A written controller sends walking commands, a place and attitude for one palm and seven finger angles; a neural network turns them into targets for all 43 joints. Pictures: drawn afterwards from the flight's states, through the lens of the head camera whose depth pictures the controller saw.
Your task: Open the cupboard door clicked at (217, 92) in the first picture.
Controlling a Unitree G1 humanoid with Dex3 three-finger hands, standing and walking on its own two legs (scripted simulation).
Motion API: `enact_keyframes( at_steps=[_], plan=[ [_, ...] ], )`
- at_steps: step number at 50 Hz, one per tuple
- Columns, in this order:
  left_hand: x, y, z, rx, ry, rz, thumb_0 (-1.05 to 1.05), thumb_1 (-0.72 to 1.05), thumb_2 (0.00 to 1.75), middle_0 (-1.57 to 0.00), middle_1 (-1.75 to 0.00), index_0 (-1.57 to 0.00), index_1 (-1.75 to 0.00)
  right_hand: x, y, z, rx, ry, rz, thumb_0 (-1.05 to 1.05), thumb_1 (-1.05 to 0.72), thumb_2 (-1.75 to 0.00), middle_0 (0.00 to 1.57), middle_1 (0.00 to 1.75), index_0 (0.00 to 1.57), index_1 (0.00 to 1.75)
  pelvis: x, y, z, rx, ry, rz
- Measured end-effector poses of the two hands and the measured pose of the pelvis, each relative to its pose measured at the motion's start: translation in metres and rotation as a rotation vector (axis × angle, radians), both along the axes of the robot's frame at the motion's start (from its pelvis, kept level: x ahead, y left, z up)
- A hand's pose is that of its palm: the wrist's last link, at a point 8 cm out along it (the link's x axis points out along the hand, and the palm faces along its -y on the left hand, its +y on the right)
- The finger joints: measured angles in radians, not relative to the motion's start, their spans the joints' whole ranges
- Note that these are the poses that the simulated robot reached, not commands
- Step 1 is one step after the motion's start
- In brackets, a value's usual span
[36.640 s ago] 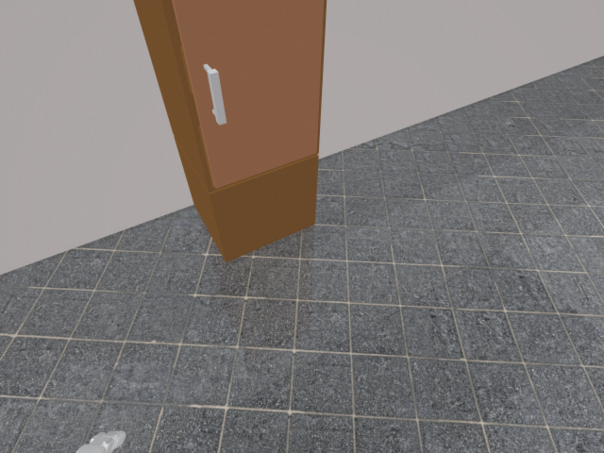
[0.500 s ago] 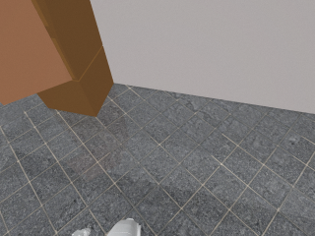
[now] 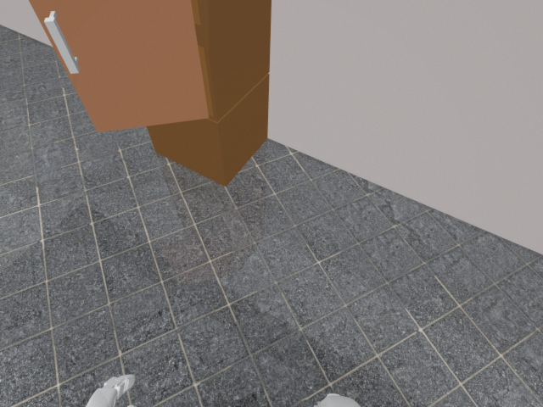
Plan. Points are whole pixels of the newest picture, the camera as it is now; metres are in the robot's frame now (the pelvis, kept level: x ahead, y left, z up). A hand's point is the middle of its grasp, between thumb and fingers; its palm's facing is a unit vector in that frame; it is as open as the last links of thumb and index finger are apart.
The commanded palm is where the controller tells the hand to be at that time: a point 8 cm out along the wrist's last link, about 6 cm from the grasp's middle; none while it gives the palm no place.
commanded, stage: turn to face it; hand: left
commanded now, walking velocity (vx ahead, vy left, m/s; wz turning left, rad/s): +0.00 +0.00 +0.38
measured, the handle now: (64, 43) +0.94 +0.61 -0.01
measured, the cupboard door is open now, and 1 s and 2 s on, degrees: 44 44 44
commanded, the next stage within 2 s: take the last steps up to it in 0.26 s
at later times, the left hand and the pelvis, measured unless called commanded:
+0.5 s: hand out of the picture -0.03 +0.16 -0.17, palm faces +0.28 -0.94 -0.21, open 7.3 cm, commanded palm none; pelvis +0.01 -0.03 +0.00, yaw +13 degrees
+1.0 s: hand (136, 385) +0.16 +0.23 -0.16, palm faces +0.22 -0.96 -0.18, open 7.4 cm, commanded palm none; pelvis +0.10 +0.04 +0.00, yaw +15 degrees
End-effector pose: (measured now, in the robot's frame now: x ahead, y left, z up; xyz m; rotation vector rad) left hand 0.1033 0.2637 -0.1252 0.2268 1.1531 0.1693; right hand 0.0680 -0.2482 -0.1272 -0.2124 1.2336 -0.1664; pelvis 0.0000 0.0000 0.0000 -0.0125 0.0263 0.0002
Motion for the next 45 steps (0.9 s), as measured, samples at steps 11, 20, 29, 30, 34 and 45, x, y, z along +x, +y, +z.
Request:
enact_keyframes(
  at_steps=[11,20,29,30,34,45],
  plan=[
    [-0.034,-0.055,0.011,0.016,-0.006,0.079,0.01,0.91,0.9,-0.2,-0.3,-0.2,-0.3,0.009,-0.039,-0.025,0.057,0.064,0.041,0.01,-0.9,-0.9,0.2,0.3,0.2,0.3,0.003,-0.039,-0.003,0.044,-0.017,0.106],
    [-0.103,-0.067,-0.001,-0.037,0.102,0.224,0.01,0.93,0.9,-0.21,-0.3,-0.2,-0.3,0.048,-0.031,-0.01,0.032,0.057,0.153,0.01,-0.91,-0.9,0.2,0.3,0.2,0.3,0.006,-0.042,0.003,0.052,-0.021,0.183],
    [-0.176,-0.037,-0.034,-0.111,0.229,0.375,0.01,0.91,0.9,-0.21,-0.3,-0.2,-0.3,0.099,0.029,-0.001,-0.002,-0.063,0.316,0.01,-0.91,-0.9,0.2,0.3,0.2,0.3,0.009,-0.006,-0.012,0.027,-0.021,0.251],
    [-0.178,-0.032,-0.035,-0.114,0.245,0.378,0.01,0.91,0.9,-0.2,-0.3,-0.2,-0.3,0.099,0.035,0.0,-0.004,-0.072,0.321,0.01,-0.91,-0.9,0.2,0.3,0.2,0.3,0.01,-0.002,-0.012,0.027,-0.023,0.247],
    [-0.16,-0.014,-0.028,-0.118,0.237,0.368,0.01,0.92,0.9,-0.2,-0.3,-0.2,-0.3,0.085,0.05,0.005,-0.004,-0.05,0.311,0.0,-0.91,-0.9,0.2,0.3,0.2,0.3,0.019,0.013,-0.003,0.015,-0.024,0.257],
    [-0.035,0.018,-0.01,-0.097,0.047,0.283,0.01,0.91,0.9,-0.2,-0.29,-0.19,-0.3,0.015,0.06,-0.004,0.027,0.22,0.204,0.0,-0.91,-0.9,0.2,0.3,0.2,0.3,0.068,0.035,0.004,0.018,-0.026,0.278]
  ],
)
